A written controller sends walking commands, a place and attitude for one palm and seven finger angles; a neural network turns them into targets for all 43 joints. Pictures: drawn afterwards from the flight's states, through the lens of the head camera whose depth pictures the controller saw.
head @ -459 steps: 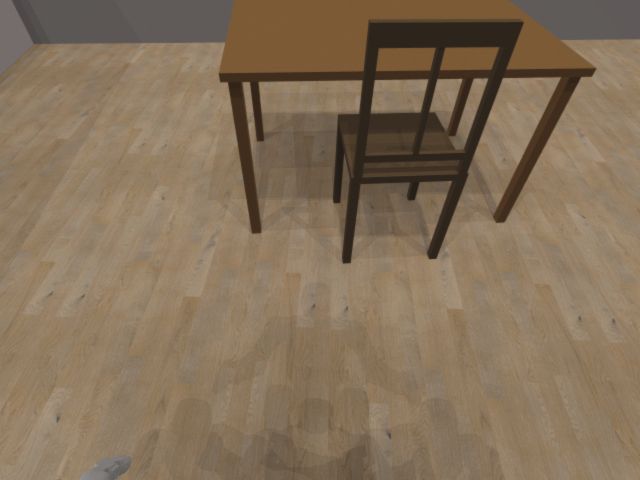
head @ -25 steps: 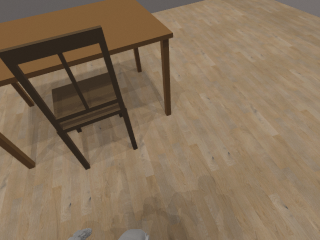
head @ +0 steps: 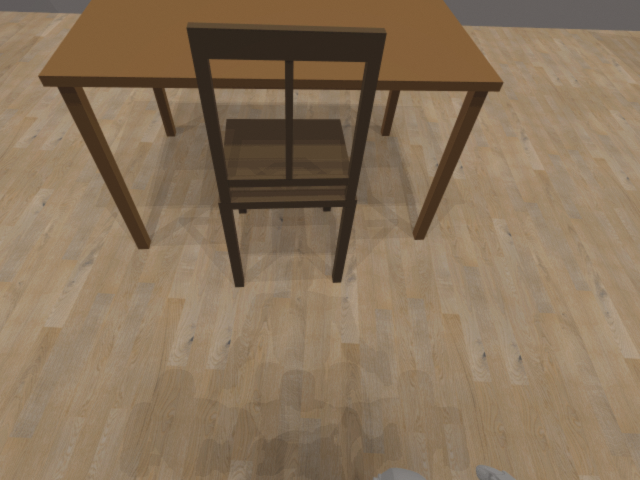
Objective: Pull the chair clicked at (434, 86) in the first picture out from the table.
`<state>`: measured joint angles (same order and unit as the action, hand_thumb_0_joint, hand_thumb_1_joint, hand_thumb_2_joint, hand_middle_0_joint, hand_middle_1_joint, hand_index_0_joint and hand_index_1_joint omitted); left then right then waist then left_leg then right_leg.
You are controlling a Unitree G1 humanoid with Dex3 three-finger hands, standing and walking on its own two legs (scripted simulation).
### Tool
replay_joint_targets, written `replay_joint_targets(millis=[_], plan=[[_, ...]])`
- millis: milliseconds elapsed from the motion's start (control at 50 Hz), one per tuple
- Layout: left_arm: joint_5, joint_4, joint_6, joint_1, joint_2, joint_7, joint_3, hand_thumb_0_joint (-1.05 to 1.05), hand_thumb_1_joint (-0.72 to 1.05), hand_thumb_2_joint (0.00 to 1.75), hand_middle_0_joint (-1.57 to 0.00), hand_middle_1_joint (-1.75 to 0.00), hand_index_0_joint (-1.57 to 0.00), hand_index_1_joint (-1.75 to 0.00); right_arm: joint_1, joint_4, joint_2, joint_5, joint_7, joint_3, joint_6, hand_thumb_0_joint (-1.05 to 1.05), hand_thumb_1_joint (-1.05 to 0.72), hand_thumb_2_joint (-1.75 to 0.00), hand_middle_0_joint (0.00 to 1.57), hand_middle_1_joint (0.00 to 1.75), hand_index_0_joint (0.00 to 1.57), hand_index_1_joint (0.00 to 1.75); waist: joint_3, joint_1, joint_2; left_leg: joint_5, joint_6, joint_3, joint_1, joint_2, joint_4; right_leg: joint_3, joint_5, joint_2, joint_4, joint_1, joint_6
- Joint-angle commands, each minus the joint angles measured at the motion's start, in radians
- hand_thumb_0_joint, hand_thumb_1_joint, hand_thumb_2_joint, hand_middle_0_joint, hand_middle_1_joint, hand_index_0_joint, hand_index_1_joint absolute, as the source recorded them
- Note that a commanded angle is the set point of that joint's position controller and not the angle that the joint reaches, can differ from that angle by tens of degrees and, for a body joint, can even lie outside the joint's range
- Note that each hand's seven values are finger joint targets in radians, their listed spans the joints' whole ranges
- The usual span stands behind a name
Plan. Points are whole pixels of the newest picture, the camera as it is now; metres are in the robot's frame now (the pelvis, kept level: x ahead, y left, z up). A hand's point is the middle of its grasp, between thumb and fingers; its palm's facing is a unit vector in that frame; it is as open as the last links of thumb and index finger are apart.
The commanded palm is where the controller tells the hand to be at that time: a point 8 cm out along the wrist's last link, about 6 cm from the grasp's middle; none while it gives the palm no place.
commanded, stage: turn to face it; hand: left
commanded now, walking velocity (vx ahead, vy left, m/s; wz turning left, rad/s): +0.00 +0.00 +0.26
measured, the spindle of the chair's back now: (289, 125) +0.86 +0.14 -0.08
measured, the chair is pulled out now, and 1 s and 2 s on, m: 0.00 0.00 0.00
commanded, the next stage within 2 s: take the last steps up to it in 0.12 s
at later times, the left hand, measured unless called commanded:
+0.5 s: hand out of the picture -0.01 +0.13 -0.14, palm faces +0.20 -0.95 -0.26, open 7.3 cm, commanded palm none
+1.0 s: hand out of the picture +0.05 +0.23 -0.18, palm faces +0.21 -0.97 -0.15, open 7.4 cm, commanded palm none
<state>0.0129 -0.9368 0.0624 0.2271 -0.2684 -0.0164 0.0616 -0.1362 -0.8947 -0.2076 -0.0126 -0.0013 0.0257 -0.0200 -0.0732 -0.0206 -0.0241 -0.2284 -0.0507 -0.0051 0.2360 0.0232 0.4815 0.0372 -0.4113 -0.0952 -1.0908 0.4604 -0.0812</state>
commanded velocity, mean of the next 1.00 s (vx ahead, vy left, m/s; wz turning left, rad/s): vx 0.24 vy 0.00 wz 0.06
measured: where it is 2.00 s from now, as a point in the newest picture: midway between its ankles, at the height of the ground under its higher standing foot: (299, 416)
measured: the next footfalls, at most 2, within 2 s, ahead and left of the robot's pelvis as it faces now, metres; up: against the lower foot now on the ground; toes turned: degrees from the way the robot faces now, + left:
right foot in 0.26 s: +0.04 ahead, -0.14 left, +0.00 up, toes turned +1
left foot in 0.80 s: +0.12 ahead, +0.15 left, +0.00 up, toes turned +16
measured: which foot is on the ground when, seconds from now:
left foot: down 0.00-0.26, up 0.28-0.78, down 0.80-1.00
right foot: up 0.00-0.24, down 0.26-0.80, up 0.82-1.00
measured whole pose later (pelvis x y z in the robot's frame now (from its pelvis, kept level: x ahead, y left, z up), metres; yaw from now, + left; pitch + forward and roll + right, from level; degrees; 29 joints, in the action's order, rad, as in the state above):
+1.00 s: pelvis +0.11 +0.06 +0.00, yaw +7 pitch -2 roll +0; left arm 0.03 -1.12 -0.01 0.36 -0.17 0.00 0.06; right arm -0.24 -1.01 -0.15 -0.01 0.03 0.05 0.09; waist -0.01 -0.02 -0.05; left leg -0.25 -0.06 0.16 0.12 -0.01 0.40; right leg 0.07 -0.28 -0.10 -1.12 0.49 -0.01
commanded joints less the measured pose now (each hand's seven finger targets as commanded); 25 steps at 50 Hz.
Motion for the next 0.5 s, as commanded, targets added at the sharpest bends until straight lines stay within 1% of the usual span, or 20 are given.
replay_joint_targets(millis=[0,40,80,100,140,160,180,200,220,240,260,280,300,320,340,360,380,400,440,480], plan=[[0.000,0.079,-0.023,-0.018,-0.059,-0.003,0.008,0.00,0.90,0.90,-0.20,-0.30,-0.20,-0.30,-0.080,0.033,-0.190,-0.005,0.015,0.054,0.006,0.00,-0.90,-0.90,0.20,0.30,0.20,0.30,0.089,0.046,0.155,0.314,-0.129,-0.250,-0.099,-0.254,-0.175,-0.018,-0.006,0.003,0.088,0.025,-0.004],[-0.002,0.086,-0.024,-0.035,-0.045,-0.006,0.005,0.00,0.90,0.90,-0.20,-0.30,-0.20,-0.30,-0.087,0.026,-0.188,-0.010,0.015,0.057,0.003,0.00,-0.90,-0.90,0.20,0.30,0.20,0.30,0.075,0.051,0.151,0.280,-0.135,-0.272,-0.086,-0.258,-0.178,-0.013,-0.027,0.014,0.150,0.004,0.000],[-0.004,0.090,-0.029,-0.036,-0.032,-0.008,0.002,0.00,0.90,0.90,-0.20,-0.30,-0.20,-0.30,-0.088,0.020,-0.184,-0.012,0.015,0.057,0.000,0.00,-0.90,-0.90,0.20,0.30,0.20,0.30,0.080,0.049,0.169,0.307,-0.137,-0.287,-0.083,-0.253,-0.162,-0.007,-0.036,0.029,0.238,-0.038,0.007],[-0.004,0.090,-0.033,-0.041,-0.032,-0.008,0.001,0.00,0.90,0.90,-0.20,-0.30,-0.20,-0.30,-0.095,0.016,-0.184,-0.012,0.015,0.057,0.000,0.00,-0.90,-0.90,0.20,0.30,0.20,0.30,0.081,0.052,0.183,0.327,-0.136,-0.300,-0.070,-0.246,-0.157,-0.006,-0.040,0.040,0.274,-0.068,0.012],[-0.010,0.078,-0.038,-0.009,-0.024,-0.012,0.000,0.00,0.90,0.90,-0.20,-0.30,-0.20,-0.30,-0.087,0.012,-0.178,-0.013,0.014,0.057,-0.001,0.00,-0.90,-0.90,0.20,0.30,0.20,0.30,0.089,0.034,0.180,0.337,-0.131,-0.318,-0.034,-0.240,-0.141,-0.004,-0.006,0.057,0.362,-0.140,0.022],[-0.011,0.071,-0.042,0.012,-0.023,-0.014,0.001,0.00,0.90,0.90,-0.20,-0.30,-0.20,-0.30,-0.083,0.009,-0.175,-0.012,0.013,0.058,-0.002,0.00,-0.90,-0.90,0.20,0.30,0.20,0.30,0.092,0.025,0.167,0.323,-0.121,-0.318,-0.010,-0.227,-0.129,0.002,0.037,0.067,0.419,-0.188,0.026],[-0.011,0.061,-0.048,0.040,-0.021,-0.016,0.002,0.00,0.90,0.90,-0.20,-0.30,-0.20,-0.30,-0.076,0.004,-0.170,-0.008,0.013,0.057,-0.002,0.00,-0.90,-0.90,0.20,0.30,0.20,0.30,0.104,0.008,0.154,0.312,-0.103,-0.308,0.012,-0.207,-0.098,0.005,0.106,0.067,0.523,-0.249,0.028],[-0.010,0.045,-0.057,0.073,-0.034,-0.020,0.003,0.00,0.90,0.90,-0.20,-0.30,-0.20,-0.30,-0.072,-0.002,-0.150,-0.001,0.011,0.053,0.000,0.00,-0.90,-0.90,0.20,0.30,0.20,0.30,0.114,-0.011,0.109,0.249,-0.067,-0.280,0.068,-0.178,-0.057,-0.002,0.209,0.053,0.654,-0.349,0.030],[-0.002,0.034,-0.073,0.103,-0.068,-0.023,0.007,0.00,0.90,0.90,-0.20,-0.30,-0.20,-0.30,-0.091,-0.006,-0.101,0.006,0.007,0.045,0.004,0.00,-0.90,-0.90,0.20,0.30,0.20,0.30,0.151,-0.018,-0.009,0.077,-0.010,-0.214,0.152,-0.102,0.053,-0.116,0.206,-0.052,0.784,-0.473,0.052],[0.012,0.030,-0.083,0.113,-0.153,-0.025,0.023,0.00,0.90,0.90,-0.20,-0.30,-0.20,-0.30,-0.100,0.011,-0.031,0.012,0.005,0.032,0.004,0.00,-0.90,-0.90,0.20,0.30,0.20,0.30,0.119,-0.017,-0.275,-0.243,0.061,-0.062,0.311,0.037,0.234,-0.376,0.143,-0.285,0.868,-0.497,0.145],[0.007,0.044,-0.076,0.125,-0.176,-0.019,0.023,0.00,0.90,0.90,-0.20,-0.30,-0.20,-0.30,-0.069,0.020,-0.101,-0.003,0.005,0.052,-0.009,0.00,-0.90,-0.90,0.20,0.30,0.20,0.30,0.075,-0.042,-0.208,-0.348,0.063,-0.076,0.316,0.015,0.411,-0.437,-0.001,-0.367,0.924,-0.356,0.228],[0.006,0.051,-0.074,0.087,-0.142,-0.020,0.025,0.00,0.90,0.90,-0.20,-0.30,-0.20,-0.30,-0.063,0.010,-0.106,-0.014,-0.004,0.061,-0.016,0.00,-0.90,-0.90,0.20,0.30,0.20,0.30,0.013,-0.025,-0.145,-0.281,0.057,-0.099,0.360,-0.009,0.525,-0.407,-0.155,-0.330,0.963,-0.296,0.241],[0.005,0.043,-0.078,0.066,-0.125,-0.023,0.028,0.00,0.90,0.90,-0.20,-0.30,-0.20,-0.30,-0.074,-0.003,-0.107,-0.016,-0.009,0.065,-0.021,0.00,-0.90,-0.90,0.20,0.30,0.20,0.30,-0.015,-0.010,-0.196,-0.240,0.055,-0.090,0.392,-0.025,0.582,-0.405,-0.233,-0.305,0.988,-0.281,0.221],[0.003,0.038,-0.088,0.059,-0.092,-0.019,0.017,0.00,0.90,0.90,-0.20,-0.30,-0.20,-0.30,-0.083,-0.026,-0.112,-0.020,-0.017,0.066,-0.019,0.00,-0.90,-0.90,0.20,0.30,0.20,0.30,-0.049,0.003,-0.131,-0.163,0.059,-0.077,0.392,-0.041,0.631,-0.346,-0.209,-0.263,0.985,-0.260,0.196],[0.001,0.034,-0.100,0.052,-0.064,-0.014,0.007,0.00,0.90,0.90,-0.20,-0.30,-0.20,-0.30,-0.117,-0.047,-0.096,-0.021,-0.023,0.067,-0.015,0.00,-0.90,-0.90,0.20,0.30,0.20,0.30,-0.050,0.022,-0.104,-0.092,0.066,-0.063,0.387,-0.049,0.649,-0.251,-0.117,-0.219,0.966,-0.272,0.172],[0.001,0.026,-0.108,0.066,-0.050,-0.012,0.006,0.00,0.90,0.90,-0.20,-0.30,-0.20,-0.30,-0.139,-0.060,-0.078,-0.021,-0.025,0.066,-0.013,0.00,-0.90,-0.90,0.20,0.30,0.20,0.30,-0.039,0.024,-0.096,-0.053,0.073,-0.044,0.381,-0.050,0.658,-0.193,-0.055,-0.196,0.953,-0.287,0.162],[0.001,0.015,-0.113,0.095,-0.040,-0.010,0.002,0.00,0.90,0.90,-0.20,-0.30,-0.20,-0.30,-0.146,-0.067,-0.070,-0.020,-0.027,0.063,-0.012,0.00,-0.90,-0.90,0.20,0.30,0.20,0.30,-0.029,0.017,-0.108,-0.021,0.079,-0.033,0.379,-0.052,0.662,-0.156,-0.019,-0.179,0.950,-0.300,0.154],[0.002,0.000,-0.118,0.124,-0.030,-0.011,0.000,0.00,0.90,0.90,-0.20,-0.30,-0.20,-0.30,-0.143,-0.073,-0.064,-0.018,-0.028,0.067,-0.010,0.00,-0.90,-0.90,0.20,0.30,0.20,0.30,-0.034,0.011,-0.101,0.004,0.083,-0.025,0.386,-0.059,0.662,-0.140,-0.002,-0.178,0.957,-0.313,0.152],[0.004,-0.028,-0.123,0.178,-0.014,-0.011,-0.006,0.00,0.90,0.90,-0.20,-0.30,-0.20,-0.30,-0.128,-0.076,-0.054,-0.021,-0.028,0.063,-0.008,0.00,-0.90,-0.90,0.20,0.30,0.20,0.30,-0.046,-0.002,-0.123,0.033,0.091,-0.016,0.403,-0.072,0.641,-0.135,0.000,-0.174,0.967,-0.329,0.150],[0.007,-0.052,-0.130,0.225,-0.008,-0.010,-0.010,0.00,0.90,0.90,-0.20,-0.30,-0.20,-0.30,-0.105,-0.071,-0.053,-0.019,-0.028,0.061,-0.004,0.00,-0.90,-0.90,0.20,0.30,0.20,0.30,-0.051,-0.014,-0.127,0.044,0.095,-0.012,0.428,-0.093,0.603,-0.141,0.007,-0.186,0.974,-0.360,0.162]])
